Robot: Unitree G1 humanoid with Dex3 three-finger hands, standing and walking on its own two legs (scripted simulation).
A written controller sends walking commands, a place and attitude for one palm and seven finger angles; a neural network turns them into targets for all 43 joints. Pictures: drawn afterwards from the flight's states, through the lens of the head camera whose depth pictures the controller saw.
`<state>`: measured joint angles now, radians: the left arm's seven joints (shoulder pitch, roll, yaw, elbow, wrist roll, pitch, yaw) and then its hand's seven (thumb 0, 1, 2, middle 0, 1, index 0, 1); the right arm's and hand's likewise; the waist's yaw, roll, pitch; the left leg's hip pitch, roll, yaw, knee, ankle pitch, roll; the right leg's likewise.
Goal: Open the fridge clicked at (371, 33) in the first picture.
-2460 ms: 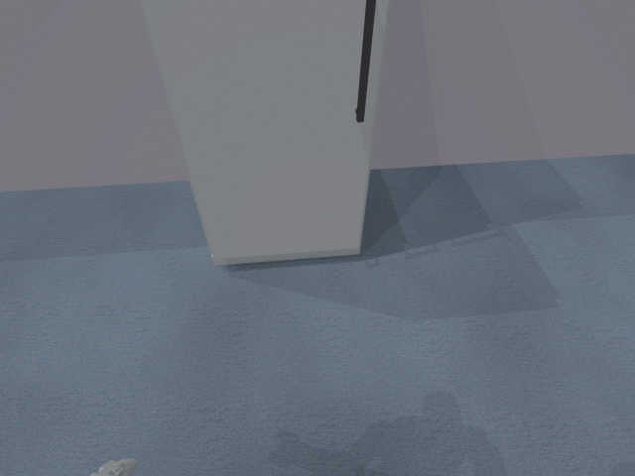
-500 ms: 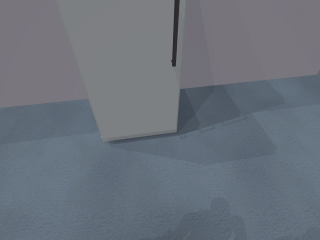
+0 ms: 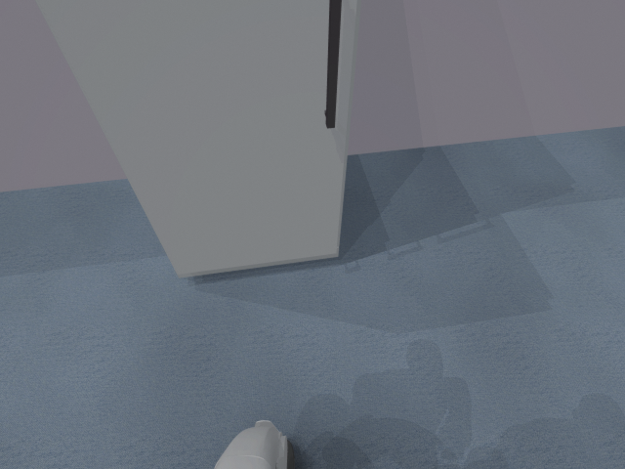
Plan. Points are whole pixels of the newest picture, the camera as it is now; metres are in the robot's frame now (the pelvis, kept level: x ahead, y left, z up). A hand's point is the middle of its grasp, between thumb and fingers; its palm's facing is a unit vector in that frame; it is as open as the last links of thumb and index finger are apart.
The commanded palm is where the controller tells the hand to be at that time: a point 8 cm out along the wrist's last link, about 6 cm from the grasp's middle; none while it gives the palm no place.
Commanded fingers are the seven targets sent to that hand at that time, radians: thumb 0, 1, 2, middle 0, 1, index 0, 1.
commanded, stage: turn to face it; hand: right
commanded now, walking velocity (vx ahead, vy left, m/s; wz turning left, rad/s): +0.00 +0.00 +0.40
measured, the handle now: (331, 49) +0.87 +0.05 +0.10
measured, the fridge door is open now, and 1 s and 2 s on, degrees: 0 0 0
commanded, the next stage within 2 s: take the last steps up to it in 0.58 s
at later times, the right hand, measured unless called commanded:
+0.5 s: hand out of the picture +0.17 -0.17 -0.17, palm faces -0.02 +0.98 -0.19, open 7.3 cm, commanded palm none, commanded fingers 0.00 -0.90 -0.90 0.20 0.30 0.20 0.30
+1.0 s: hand (428, 409) +0.25 -0.15 -0.16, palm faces -0.23 +0.95 -0.22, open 7.4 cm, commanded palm none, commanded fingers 0.00 -0.90 -0.90 0.20 0.30 0.20 0.30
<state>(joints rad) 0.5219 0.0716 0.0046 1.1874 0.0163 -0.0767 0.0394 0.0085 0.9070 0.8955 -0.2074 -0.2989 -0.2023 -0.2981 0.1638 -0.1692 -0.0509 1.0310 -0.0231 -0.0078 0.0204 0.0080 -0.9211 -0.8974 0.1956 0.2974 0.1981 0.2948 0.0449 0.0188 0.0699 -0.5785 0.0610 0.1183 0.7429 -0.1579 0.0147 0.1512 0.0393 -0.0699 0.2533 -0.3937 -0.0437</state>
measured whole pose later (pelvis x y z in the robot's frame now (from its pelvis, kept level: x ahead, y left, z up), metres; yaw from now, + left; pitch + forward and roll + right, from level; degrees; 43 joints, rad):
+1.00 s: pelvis +0.16 +0.02 +0.00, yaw +15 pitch -1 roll +1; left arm 0.36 0.20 0.05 1.11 0.03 0.02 0.01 0.01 0.91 0.90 -0.20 -0.30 -0.20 -0.30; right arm 0.25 -0.17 -0.05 1.04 -0.03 -0.02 0.01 0.00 -0.91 -0.90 0.20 0.30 0.20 0.29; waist 0.03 -0.05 0.01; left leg -0.18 0.02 0.10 0.53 -0.33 0.02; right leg -0.26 -0.10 -0.13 0.72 -0.45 0.01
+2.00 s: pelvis +0.36 +0.05 +0.00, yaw +14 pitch -1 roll -1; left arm 0.25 0.14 0.06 1.08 0.01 0.06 0.03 0.01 0.91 0.90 -0.20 -0.30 -0.20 -0.30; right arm 0.12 -0.13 -0.05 1.00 -0.03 0.00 -0.04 -0.01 -0.93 -0.90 0.20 0.30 0.20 0.30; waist 0.00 -0.01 0.09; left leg -0.32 0.08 0.13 0.53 -0.18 0.02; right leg -0.33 -0.02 -0.06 0.91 -0.53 0.04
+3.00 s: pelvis +0.27 -0.04 +0.01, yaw +15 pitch -2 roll +0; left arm 0.36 0.12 0.02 1.18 0.01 0.02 0.03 0.01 0.91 0.90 -0.20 -0.30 -0.20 -0.30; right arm 0.34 -0.09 0.00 1.14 -0.02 0.01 -0.04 0.00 -0.91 -0.90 0.20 0.30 0.20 0.30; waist 0.02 0.01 0.02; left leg -0.13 0.00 0.04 0.43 -0.26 0.01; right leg -0.24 0.03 -0.11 0.37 -0.11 -0.06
